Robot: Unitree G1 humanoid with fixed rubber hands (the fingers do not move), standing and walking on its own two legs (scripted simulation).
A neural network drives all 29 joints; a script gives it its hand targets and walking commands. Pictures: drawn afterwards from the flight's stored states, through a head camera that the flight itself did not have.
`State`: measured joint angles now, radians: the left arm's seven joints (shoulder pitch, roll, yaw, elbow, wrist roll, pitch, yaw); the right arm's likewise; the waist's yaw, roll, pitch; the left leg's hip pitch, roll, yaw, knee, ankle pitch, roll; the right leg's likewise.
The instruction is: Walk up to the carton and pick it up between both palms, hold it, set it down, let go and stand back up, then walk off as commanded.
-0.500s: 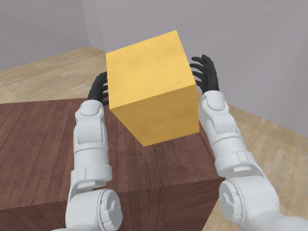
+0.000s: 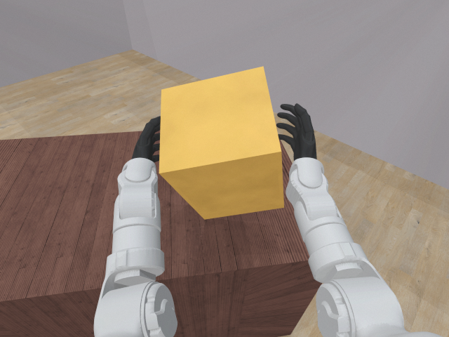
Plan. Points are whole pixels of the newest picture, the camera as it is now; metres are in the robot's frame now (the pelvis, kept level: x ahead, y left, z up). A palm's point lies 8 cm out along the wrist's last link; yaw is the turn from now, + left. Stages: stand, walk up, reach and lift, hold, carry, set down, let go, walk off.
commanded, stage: set down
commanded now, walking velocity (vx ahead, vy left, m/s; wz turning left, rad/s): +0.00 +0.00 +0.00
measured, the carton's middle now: (229, 154) +0.43 -0.01 +0.12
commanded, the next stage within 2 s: none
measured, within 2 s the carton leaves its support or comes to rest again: neither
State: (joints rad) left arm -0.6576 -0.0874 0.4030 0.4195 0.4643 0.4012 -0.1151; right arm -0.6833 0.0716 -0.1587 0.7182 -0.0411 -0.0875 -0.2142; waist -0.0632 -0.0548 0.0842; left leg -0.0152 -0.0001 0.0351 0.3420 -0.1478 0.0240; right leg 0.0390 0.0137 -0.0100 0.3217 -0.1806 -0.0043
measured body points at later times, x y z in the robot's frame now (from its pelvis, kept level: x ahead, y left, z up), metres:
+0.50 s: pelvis +0.00 +0.00 +0.00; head -0.03 +0.03 +0.45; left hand +0.40 +0.14 +0.13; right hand +0.38 -0.14 +0.16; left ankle +0.04 +0.11 -0.75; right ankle +0.01 -0.11 -0.75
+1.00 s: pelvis +0.01 +0.00 +0.00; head -0.02 +0.03 +0.45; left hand +0.41 +0.14 +0.09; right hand +0.38 -0.14 +0.13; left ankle +0.04 +0.11 -0.75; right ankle +0.01 -0.11 -0.75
